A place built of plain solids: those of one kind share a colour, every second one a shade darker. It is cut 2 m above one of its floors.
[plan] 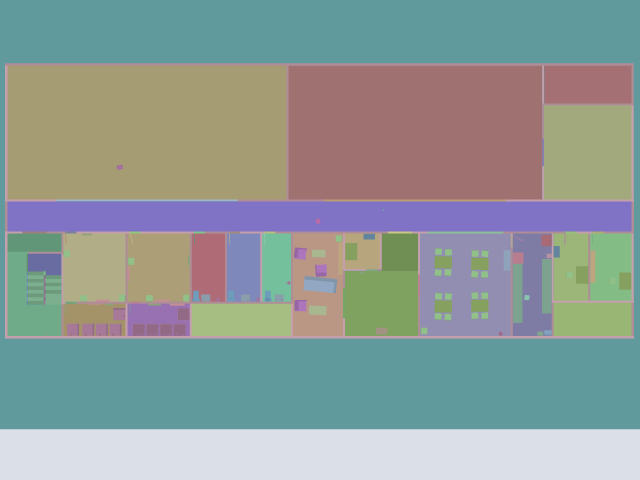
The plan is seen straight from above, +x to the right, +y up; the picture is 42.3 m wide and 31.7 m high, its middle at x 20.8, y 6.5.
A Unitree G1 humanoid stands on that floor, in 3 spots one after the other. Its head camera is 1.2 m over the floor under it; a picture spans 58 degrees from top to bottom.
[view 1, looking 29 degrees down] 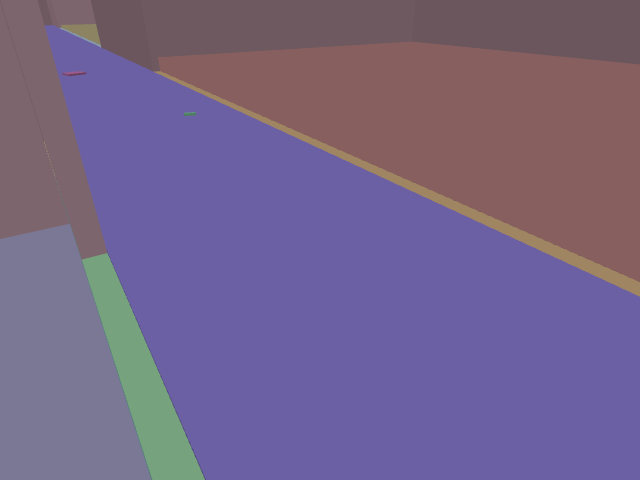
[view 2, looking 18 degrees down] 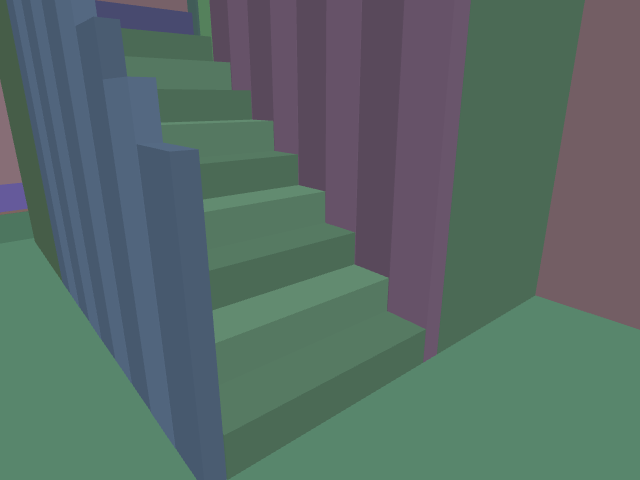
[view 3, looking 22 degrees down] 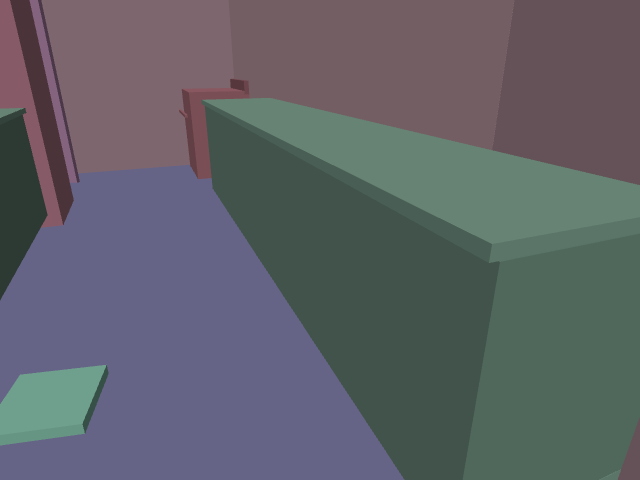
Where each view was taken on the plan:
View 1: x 30.23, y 6.92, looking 147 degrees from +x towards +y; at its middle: floor_walkway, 2.47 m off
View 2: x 1.02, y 1.18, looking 50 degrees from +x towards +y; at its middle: stair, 2.14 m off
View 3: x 34.92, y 1.12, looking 68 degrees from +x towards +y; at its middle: counter_run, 1.60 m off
